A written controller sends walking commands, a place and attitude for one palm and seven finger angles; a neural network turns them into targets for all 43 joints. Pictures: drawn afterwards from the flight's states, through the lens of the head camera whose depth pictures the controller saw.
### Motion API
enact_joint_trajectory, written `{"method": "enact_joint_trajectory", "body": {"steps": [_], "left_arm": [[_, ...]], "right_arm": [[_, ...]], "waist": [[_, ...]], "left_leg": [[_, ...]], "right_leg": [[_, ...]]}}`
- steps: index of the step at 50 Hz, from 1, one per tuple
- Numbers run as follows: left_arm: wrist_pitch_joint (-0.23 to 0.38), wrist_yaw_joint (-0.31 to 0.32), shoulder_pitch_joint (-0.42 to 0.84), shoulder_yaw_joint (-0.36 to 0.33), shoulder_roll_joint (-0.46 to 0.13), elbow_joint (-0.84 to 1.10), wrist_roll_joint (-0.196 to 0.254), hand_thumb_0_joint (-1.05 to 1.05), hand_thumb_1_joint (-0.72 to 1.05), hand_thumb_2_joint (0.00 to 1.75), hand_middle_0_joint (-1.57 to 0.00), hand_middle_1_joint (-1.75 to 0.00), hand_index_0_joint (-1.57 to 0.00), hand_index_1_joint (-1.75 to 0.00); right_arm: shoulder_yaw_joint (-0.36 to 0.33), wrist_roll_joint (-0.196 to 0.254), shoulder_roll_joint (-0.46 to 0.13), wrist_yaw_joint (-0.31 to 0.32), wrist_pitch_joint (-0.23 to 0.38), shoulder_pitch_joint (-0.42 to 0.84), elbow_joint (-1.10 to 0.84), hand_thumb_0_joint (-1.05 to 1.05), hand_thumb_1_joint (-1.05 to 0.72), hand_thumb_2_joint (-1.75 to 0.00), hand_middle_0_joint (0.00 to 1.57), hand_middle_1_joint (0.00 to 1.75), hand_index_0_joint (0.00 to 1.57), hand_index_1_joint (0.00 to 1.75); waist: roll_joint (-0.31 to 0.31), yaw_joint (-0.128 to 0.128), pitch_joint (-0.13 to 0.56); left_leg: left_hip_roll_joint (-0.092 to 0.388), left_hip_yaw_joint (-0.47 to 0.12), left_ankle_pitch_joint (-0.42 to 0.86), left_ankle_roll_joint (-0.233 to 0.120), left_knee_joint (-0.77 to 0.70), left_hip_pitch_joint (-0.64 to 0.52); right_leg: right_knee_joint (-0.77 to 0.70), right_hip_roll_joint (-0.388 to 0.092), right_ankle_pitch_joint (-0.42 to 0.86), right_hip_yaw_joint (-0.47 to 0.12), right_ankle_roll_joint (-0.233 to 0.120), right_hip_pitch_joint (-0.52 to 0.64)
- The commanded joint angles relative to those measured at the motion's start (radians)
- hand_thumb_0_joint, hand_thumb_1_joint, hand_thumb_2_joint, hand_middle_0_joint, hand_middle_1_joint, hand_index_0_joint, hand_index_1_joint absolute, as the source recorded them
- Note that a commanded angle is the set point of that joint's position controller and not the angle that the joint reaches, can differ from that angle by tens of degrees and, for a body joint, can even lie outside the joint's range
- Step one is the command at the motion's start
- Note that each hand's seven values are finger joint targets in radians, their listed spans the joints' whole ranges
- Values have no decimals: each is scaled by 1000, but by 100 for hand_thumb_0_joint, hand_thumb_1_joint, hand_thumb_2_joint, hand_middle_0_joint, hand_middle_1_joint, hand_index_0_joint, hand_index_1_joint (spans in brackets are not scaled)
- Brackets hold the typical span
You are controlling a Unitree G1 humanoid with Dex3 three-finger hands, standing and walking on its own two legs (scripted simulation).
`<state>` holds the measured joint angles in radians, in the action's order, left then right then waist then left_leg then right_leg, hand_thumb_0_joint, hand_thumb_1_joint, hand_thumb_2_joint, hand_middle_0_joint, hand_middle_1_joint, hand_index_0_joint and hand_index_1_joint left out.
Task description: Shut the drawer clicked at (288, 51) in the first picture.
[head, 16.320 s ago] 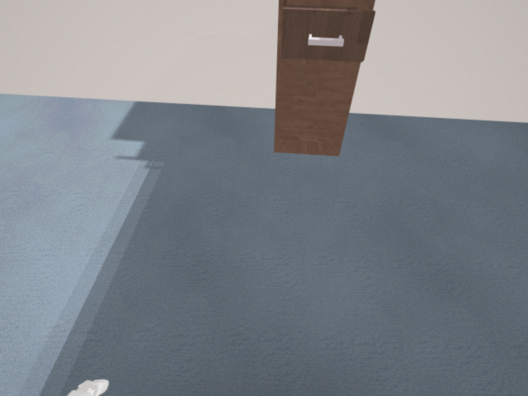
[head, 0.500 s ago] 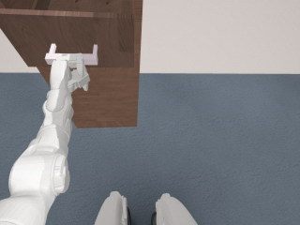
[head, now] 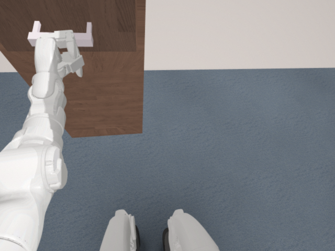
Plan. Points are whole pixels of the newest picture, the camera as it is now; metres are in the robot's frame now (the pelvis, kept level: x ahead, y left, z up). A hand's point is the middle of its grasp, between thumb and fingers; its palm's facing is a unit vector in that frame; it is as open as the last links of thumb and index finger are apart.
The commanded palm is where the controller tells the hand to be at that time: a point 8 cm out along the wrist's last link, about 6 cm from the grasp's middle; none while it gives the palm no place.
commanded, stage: push the drawer shut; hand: left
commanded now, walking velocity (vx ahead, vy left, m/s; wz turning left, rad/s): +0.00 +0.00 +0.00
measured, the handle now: (63, 32) +0.62 +0.18 +0.07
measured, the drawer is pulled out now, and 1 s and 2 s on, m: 0.01 0.00 0.00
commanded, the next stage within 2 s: pull the fist back off the drawer in 0.36 s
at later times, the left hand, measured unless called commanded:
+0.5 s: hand (75, 53) +0.56 +0.15 +0.07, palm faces +0.01 -1.00 -0.04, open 2.8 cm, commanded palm +0.59 +0.17 +0.07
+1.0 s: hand (80, 54) +0.55 +0.14 +0.07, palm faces +0.02 -1.00 -0.03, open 3.0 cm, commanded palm +0.53 +0.17 +0.07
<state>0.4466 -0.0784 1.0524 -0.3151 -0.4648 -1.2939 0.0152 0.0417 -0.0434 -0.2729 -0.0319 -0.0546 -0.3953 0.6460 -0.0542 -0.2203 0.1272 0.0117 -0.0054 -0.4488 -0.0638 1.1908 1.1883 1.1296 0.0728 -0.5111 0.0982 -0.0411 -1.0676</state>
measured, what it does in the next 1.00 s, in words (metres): stands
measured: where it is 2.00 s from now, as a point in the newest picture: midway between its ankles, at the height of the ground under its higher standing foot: outside the picture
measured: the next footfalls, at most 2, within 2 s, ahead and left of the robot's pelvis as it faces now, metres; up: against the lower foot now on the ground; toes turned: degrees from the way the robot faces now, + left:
none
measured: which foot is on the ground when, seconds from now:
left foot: down 0.00-1.00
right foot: down 0.00-1.00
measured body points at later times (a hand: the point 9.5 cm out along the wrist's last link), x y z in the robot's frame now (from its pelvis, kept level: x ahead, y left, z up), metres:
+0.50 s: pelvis -0.02 +0.00 -0.01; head +0.15 +0.05 +0.40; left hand +0.55 +0.21 +0.07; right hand -0.05 -0.26 -0.10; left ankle +0.05 +0.08 -0.64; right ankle +0.01 -0.10 -0.64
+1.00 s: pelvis -0.01 +0.01 -0.01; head +0.15 +0.04 +0.41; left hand +0.55 +0.20 +0.08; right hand -0.05 -0.25 -0.10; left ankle +0.05 +0.08 -0.64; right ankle +0.01 -0.10 -0.64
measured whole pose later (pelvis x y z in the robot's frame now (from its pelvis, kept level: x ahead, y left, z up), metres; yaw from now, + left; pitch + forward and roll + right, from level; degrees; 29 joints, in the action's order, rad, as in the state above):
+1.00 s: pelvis -0.01 +0.01 -0.01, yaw -1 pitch +27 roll -6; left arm 0.37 -0.04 1.13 -0.30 -0.49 -1.26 0.00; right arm 0.06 -0.06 -0.27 -0.06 -0.02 -0.43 0.65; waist -0.06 -0.25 0.12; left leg 0.01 -0.01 -0.43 -0.08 1.22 1.26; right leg 1.14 0.07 -0.49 0.10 -0.03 -1.13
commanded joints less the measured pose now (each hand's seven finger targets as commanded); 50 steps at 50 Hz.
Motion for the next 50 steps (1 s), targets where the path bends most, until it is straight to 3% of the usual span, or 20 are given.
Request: {"method": "enact_joint_trajectory", "body": {"steps": [1,4,7,8,10,13,15,16,19,23,24,30,33,38,40,42,44,45,48,50], "left_arm": [[55,16,612,-43,-235,233,13,0,90,90,-140,-160,-140,-160],[44,14,634,-23,-213,213,10,0,90,90,-140,-160,-140,-160],[35,19,694,-35,-259,210,-6,0,90,90,-140,-160,-140,-160],[30,20,704,-10,-221,203,-4,0,90,90,-140,-160,-140,-160],[36,29,752,-15,-231,232,-6,0,90,90,-140,-160,-140,-160],[26,35,775,-15,-254,204,-14,0,90,90,-140,-160,-140,-160],[24,34,793,7,-239,192,-15,0,90,90,-140,-160,-140,-160],[22,35,807,2,-259,199,-18,0,90,90,-140,-160,-140,-160],[17,37,846,42,-216,211,-15,0,90,90,-140,-160,-140,-160],[1,40,858,25,-267,196,-10,0,90,90,-140,-160,-140,-160],[3,38,865,35,-251,201,-11,0,90,90,-140,-160,-140,-160],[-13,43,844,35,-236,168,-17,0,90,90,-140,-160,-140,-160],[-18,46,837,12,-261,179,-18,0,90,90,-140,-160,-140,-160],[-21,47,784,30,-201,181,-18,0,90,90,-140,-160,-140,-160],[-20,48,755,12,-226,184,-23,0,90,90,-140,-160,-140,-160],[-22,49,728,33,-175,205,-14,0,90,90,-140,-160,-140,-160],[-16,49,685,4,-205,222,-11,0,90,90,-140,-160,-140,-160],[-12,47,666,24,-178,243,-12,0,90,90,-140,-160,-140,-160],[-8,46,558,3,-171,262,5,0,90,90,-140,-160,-140,-160],[2,44,508,0,-160,284,8,0,90,90,-140,-160,-140,-160]], "right_arm": [[-63,-9,-199,12,9,-209,-20,0,-90,-90,20,30,20,30],[-62,-12,-198,8,7,-223,-14,0,-90,-90,20,30,20,30],[-58,-12,-204,12,5,-229,-12,0,-90,-90,20,30,20,30],[-60,-11,-201,12,6,-229,-11,0,-90,-90,20,30,20,30],[-61,-14,-204,13,10,-237,-5,0,-90,-90,20,30,20,30],[-55,-15,-208,16,16,-239,2,0,-90,-90,20,30,20,30],[-51,-14,-208,17,22,-236,4,0,-90,-90,20,30,20,30],[-49,-15,-213,21,25,-234,4,0,-90,-90,20,30,20,30],[-47,-15,-213,22,40,-229,7,0,-90,-90,20,30,20,30],[-36,-12,-222,32,60,-225,10,0,-90,-90,20,30,20,30],[-37,-13,-222,31,64,-232,11,0,-90,-90,20,30,20,30],[-37,-17,-227,23,71,-228,4,0,-90,-90,20,30,20,30],[-37,-21,-229,20,71,-231,-2,0,-90,-90,20,30,20,30],[-47,-23,-227,6,67,-233,-5,0,-90,-90,20,30,20,30],[-48,-22,-231,4,62,-235,-7,0,-90,-90,20,30,20,30],[-53,-21,-223,-2,61,-232,-10,0,-90,-90,20,30,20,30],[-54,-22,-226,-4,56,-237,-14,0,-90,-90,20,30,20,30],[-57,-19,-220,-7,51,-230,-19,0,-90,-90,20,30,20,30],[-63,-13,-214,-12,42,-224,-28,0,-90,-90,20,30,20,30],[-64,-10,-208,-17,35,-222,-35,0,-90,-90,20,30,20,30]], "waist": [[-147,-64,514],[-144,-83,509],[-158,-95,490],[-144,-110,484],[-183,-114,512],[-173,-129,495],[-192,-139,482],[-202,-142,479],[-250,-155,485],[-234,-159,485],[-257,-158,494],[-234,-152,479],[-230,-137,485],[-225,-123,481],[-225,-108,490],[-212,-105,495],[-219,-82,520],[-232,-74,524],[-180,-47,533],[-178,-28,538]], "left_leg": [[24,-126,264,21,-102,-559],[27,-136,284,19,-99,-569],[29,-136,239,18,-94,-536],[29,-139,228,16,-93,-539],[33,-149,237,18,-93,-570],[32,-153,178,16,-92,-536],[32,-157,146,16,-98,-535],[36,-165,120,18,-103,-533],[39,-185,86,19,-113,-563],[42,-182,29,16,-120,-520],[44,-200,37,21,-130,-554],[44,-218,-2,24,-133,-544],[41,-215,-11,24,-131,-527],[48,-242,-5,32,-145,-568],[51,-244,11,35,-145,-574],[50,-240,20,34,-149,-592],[51,-240,70,39,-152,-614],[52,-235,89,43,-153,-633],[47,-203,137,40,-153,-629],[44,-190,185,42,-155,-644]], "right_leg": [[-160,0,186,-73,12,4],[-159,3,196,-67,11,-14],[-157,2,163,-68,14,-38],[-163,2,159,-69,16,-51],[-155,2,160,-65,15,-74],[-160,3,127,-68,14,-85],[-162,3,107,-67,13,-107],[-158,0,96,-64,12,-121],[-151,-2,83,-60,9,-164],[-156,-4,54,-65,14,-148],[-146,-4,60,-56,9,-166],[-136,-7,48,-47,7,-192],[-134,-7,43,-49,6,-175],[-124,-10,54,-38,5,-195],[-116,-11,61,-37,3,-194],[-124,-11,68,-36,6,-184],[-117,-9,87,-34,1,-160],[-120,-10,97,-35,1,-158],[-140,-3,117,-37,3,-88],[-142,0,135,-34,1,-61]]}}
